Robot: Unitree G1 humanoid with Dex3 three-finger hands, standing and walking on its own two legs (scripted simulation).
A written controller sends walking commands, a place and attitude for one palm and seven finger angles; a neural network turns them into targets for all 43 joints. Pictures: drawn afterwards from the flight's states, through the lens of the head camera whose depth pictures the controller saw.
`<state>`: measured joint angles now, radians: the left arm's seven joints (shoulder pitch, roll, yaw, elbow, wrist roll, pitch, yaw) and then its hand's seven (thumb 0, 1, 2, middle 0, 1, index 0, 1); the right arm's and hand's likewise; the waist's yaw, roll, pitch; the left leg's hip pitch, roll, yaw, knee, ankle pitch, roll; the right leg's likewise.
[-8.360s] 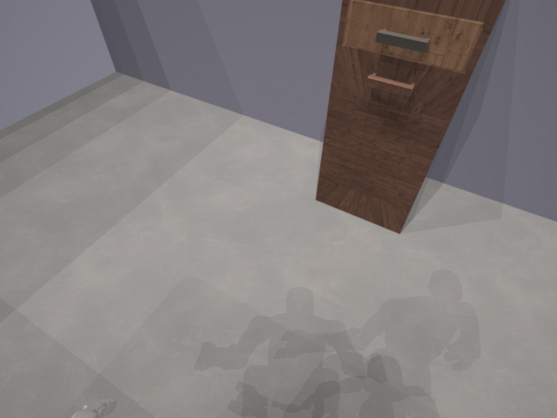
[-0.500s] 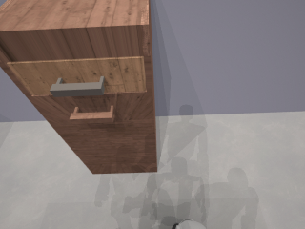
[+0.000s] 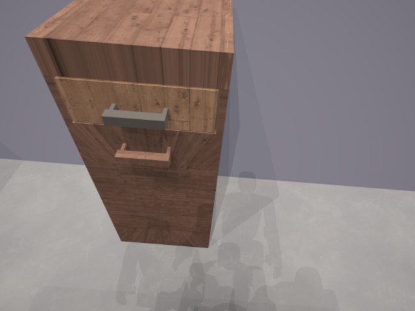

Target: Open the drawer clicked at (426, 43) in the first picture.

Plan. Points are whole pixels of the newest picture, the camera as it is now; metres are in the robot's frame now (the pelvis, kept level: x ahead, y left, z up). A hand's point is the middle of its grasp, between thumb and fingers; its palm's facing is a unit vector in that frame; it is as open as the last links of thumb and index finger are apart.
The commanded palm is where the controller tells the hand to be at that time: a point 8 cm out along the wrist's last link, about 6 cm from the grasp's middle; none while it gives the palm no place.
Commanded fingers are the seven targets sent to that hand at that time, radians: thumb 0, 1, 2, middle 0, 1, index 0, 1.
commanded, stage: come to a stop and stand still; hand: left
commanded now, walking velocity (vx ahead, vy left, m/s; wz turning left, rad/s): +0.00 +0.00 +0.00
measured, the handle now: (137, 114) +0.53 +0.22 +0.08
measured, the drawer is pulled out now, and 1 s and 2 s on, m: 0.00 0.00 0.00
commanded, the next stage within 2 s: look again from close up in 0.64 s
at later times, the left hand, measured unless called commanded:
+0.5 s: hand out of the picture -0.05 +0.13 -0.17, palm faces +0.02 -0.99 -0.13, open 7.4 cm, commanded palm none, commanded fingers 0.00 0.90 0.90 -0.20 -0.30 -0.20 -0.30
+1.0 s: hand out of the picture +0.01 +0.20 -0.16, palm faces +0.01 -0.96 -0.27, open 7.4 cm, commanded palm none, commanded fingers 0.00 0.90 0.90 -0.20 -0.30 -0.20 -0.30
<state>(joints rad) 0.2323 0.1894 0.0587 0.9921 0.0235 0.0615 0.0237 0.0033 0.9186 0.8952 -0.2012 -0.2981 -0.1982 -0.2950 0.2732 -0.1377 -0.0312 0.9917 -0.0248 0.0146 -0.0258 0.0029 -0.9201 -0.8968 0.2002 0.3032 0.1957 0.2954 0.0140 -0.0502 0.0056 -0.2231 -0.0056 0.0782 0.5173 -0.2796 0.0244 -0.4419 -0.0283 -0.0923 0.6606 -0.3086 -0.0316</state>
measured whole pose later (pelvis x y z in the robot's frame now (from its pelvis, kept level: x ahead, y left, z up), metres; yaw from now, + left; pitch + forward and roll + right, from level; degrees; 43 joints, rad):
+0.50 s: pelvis -0.03 -0.02 +0.01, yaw -1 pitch -2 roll +1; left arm 0.33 0.09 -0.02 1.12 0.02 0.00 0.03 0.02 0.92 0.90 -0.20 -0.30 -0.20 -0.30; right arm 0.28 -0.14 0.00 1.14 -0.01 0.01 -0.03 0.01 -0.92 -0.90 0.20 0.30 0.20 0.30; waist 0.00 0.00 0.02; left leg -0.21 0.03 0.08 0.43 -0.18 -0.01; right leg -0.16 0.03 -0.03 0.46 -0.27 -0.04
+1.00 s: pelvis -0.02 +0.00 +0.00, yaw -1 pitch -1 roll +0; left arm 0.31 0.21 0.01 1.02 0.02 -0.02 0.04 0.01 0.91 0.90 -0.20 -0.30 -0.20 -0.30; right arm 0.31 -0.21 -0.02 1.03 -0.02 -0.02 -0.03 0.01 -0.90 -0.90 0.20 0.30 0.20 0.30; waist -0.02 0.03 -0.01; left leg -0.26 0.02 0.08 0.53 -0.26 0.02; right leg -0.18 0.01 -0.03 0.52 -0.32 -0.02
